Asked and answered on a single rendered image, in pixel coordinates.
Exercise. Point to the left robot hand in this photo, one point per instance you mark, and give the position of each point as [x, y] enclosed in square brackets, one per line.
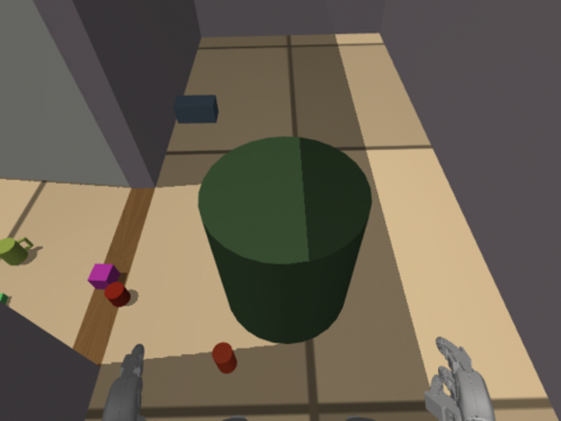
[124, 399]

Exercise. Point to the right robot hand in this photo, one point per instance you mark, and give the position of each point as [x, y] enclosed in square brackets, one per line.
[469, 398]

